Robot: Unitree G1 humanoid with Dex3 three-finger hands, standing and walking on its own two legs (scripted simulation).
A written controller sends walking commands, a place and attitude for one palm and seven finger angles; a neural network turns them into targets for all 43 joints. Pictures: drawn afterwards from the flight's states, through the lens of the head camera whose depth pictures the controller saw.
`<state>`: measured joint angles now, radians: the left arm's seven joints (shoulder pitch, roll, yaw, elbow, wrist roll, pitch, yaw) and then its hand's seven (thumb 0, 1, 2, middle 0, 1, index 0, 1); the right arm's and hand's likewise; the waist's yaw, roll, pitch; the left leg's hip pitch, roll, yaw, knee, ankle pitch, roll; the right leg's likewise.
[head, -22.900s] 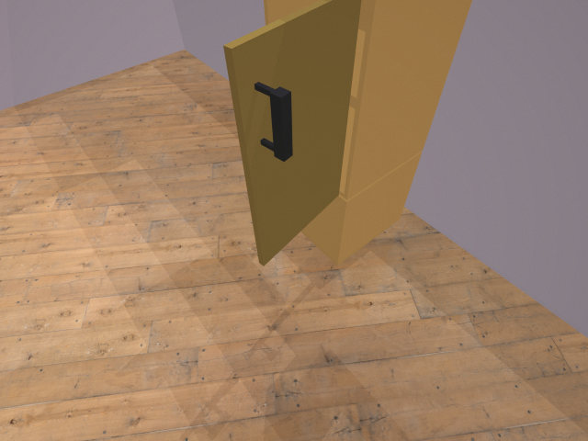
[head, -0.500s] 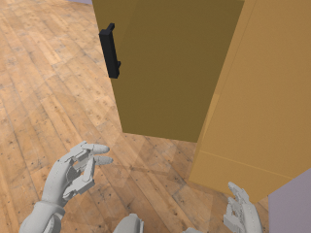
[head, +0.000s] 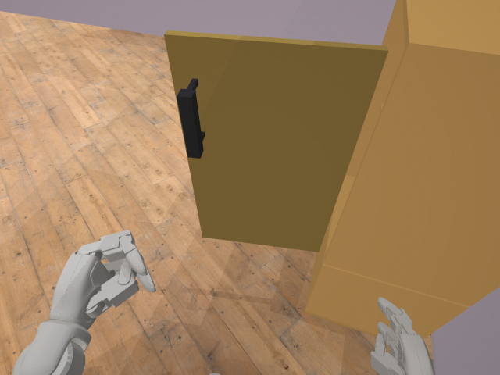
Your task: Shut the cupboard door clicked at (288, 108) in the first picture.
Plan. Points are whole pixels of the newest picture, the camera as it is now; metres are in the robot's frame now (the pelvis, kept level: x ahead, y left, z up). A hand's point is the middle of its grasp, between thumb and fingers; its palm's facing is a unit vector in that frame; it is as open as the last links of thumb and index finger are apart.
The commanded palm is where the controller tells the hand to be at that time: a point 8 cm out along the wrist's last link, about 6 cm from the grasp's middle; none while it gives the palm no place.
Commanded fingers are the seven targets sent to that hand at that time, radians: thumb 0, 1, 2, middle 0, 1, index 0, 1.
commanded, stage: raise the hand and make a fist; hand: left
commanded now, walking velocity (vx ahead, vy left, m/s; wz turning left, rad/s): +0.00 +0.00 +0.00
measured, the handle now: (194, 118) +0.52 +0.15 +0.15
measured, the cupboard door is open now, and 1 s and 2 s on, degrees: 100 100 100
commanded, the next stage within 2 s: bring the fist close to the handle in 0.76 s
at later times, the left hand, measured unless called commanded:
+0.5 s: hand (120, 254) +0.23 +0.18 +0.15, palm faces -0.06 -1.00 -0.06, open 3.1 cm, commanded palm +0.20 +0.23 +0.15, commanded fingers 0.00 0.90 0.90 -1.30 -1.50 -1.30 -1.50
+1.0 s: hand (140, 252) +0.23 +0.16 +0.15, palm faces -0.05 -1.00 -0.07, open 3.1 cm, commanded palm +0.22 +0.21 +0.15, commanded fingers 0.00 0.90 0.90 -1.30 -1.50 -1.30 -1.50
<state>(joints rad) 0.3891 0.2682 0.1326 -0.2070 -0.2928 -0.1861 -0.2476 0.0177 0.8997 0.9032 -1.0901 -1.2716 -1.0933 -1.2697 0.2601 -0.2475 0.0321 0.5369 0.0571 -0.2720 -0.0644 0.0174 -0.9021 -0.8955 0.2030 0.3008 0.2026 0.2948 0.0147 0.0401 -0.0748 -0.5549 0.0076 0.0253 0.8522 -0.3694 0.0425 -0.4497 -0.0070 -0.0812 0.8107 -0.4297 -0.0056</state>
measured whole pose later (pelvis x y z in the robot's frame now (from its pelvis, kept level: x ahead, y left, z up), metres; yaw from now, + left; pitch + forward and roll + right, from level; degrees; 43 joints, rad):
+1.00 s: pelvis +0.00 -0.03 +0.02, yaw +1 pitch -2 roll -1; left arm 0.20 0.28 0.18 -0.10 -0.31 -0.05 -0.30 0.02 0.90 0.90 -1.30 -1.50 -1.31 -1.50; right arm 0.25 -0.26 0.06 0.64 0.07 -0.32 -0.08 0.02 -0.90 -0.90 0.20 0.30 0.20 0.30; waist 0.04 0.07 -0.02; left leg -0.34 0.01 0.01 0.63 -0.26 0.01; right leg -0.24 0.01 -0.10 0.62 -0.34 -0.03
